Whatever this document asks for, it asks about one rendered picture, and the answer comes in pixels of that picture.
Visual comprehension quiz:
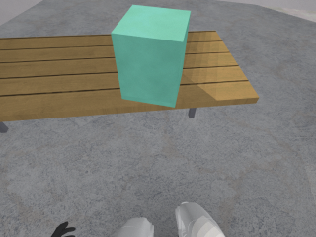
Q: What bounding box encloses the left robot thigh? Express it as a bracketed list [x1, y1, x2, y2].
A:
[115, 217, 154, 237]

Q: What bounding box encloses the table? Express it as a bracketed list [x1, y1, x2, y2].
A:
[0, 30, 260, 133]

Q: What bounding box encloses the carton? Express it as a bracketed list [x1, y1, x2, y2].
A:
[111, 5, 191, 108]

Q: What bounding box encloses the robot right shin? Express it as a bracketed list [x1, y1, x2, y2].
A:
[178, 201, 188, 237]

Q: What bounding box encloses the robot left hand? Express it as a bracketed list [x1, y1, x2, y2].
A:
[51, 221, 76, 237]

